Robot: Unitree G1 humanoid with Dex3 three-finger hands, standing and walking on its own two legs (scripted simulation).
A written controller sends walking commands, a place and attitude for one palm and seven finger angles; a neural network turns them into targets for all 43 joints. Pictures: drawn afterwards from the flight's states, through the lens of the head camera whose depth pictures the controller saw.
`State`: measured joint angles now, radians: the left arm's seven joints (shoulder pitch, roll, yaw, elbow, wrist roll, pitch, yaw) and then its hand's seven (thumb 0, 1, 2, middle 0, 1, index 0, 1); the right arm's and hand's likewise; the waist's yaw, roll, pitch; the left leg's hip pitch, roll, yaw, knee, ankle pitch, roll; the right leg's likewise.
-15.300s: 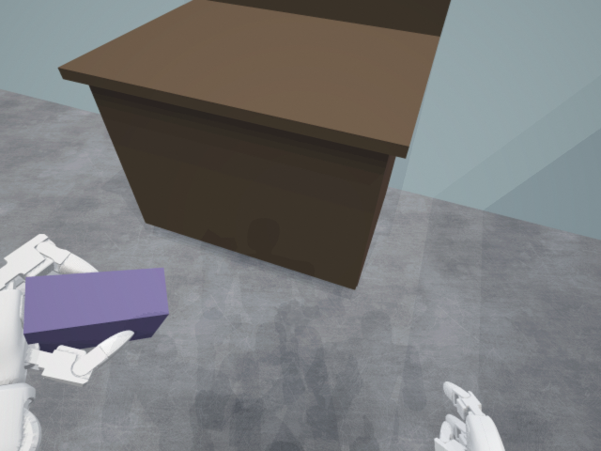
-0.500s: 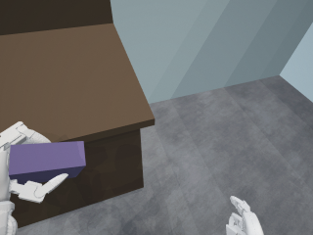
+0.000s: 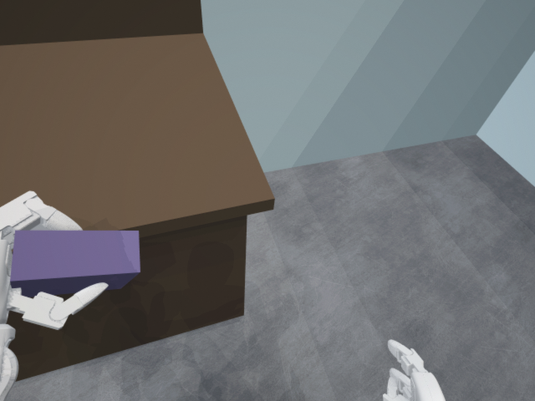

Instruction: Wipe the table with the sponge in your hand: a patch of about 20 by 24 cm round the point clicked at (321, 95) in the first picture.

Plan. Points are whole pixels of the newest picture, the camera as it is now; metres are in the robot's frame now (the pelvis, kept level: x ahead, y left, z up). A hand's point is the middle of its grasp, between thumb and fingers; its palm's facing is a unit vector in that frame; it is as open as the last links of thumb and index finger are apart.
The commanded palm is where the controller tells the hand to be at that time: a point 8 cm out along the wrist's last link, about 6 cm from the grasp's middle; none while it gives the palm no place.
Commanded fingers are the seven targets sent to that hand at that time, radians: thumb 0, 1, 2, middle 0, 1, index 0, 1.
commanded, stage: shuffle to correct the standing spot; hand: left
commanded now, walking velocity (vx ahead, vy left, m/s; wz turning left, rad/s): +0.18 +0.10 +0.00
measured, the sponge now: (94, 263) +0.23 +0.24 +0.13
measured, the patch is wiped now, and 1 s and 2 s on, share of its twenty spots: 0.00 0.00 0.00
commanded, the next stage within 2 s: come to a stop and stand still in 0.96 s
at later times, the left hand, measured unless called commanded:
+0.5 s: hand (80, 211) +0.27 +0.26 +0.17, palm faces +0.37 -0.86 -0.36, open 9.3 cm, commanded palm +0.22 +0.30 +0.18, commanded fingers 0.00 0.10 1.30 -1.20 -1.60 -1.20 -1.60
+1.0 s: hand (79, 171) +0.34 +0.29 +0.16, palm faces +0.37 -0.80 -0.47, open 9.3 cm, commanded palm +0.29 +0.32 +0.18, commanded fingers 0.00 0.10 1.30 -1.20 -1.60 -1.20 -1.60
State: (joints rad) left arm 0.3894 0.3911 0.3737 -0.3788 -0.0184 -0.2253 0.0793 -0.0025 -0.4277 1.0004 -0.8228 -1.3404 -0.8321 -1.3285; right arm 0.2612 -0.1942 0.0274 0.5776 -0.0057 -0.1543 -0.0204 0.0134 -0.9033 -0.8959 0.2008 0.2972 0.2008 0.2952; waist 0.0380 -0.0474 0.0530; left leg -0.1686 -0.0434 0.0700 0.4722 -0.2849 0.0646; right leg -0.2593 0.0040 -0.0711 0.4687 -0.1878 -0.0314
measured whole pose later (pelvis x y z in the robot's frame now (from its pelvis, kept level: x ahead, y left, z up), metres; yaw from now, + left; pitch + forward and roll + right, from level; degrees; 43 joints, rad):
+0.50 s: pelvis +0.05 +0.02 -0.02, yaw -1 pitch -1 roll -1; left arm 0.42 0.38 0.39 -0.59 -0.04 -0.25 0.10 0.00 -0.43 1.00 -0.82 -1.34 -0.83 -1.33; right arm 0.20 -0.23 0.00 0.56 0.00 -0.09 0.01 0.01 -0.90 -0.90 0.20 0.30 0.20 0.30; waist 0.02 -0.06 0.07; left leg -0.34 0.00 -0.01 0.77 -0.42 0.03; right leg -0.28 -0.01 -0.05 0.69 -0.38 -0.01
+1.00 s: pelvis +0.12 +0.05 +0.00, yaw -1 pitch +0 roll +2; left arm 0.48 0.38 0.40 -0.50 -0.02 -0.24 0.11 0.00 -0.43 1.01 -0.82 -1.35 -0.83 -1.34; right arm 0.23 -0.24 -0.02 0.61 -0.01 -0.09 -0.02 0.01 -0.90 -0.90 0.20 0.30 0.20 0.30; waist 0.02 -0.04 0.08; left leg -0.39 0.05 0.06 0.69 -0.24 0.01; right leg -0.24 -0.05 -0.10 0.58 -0.34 -0.03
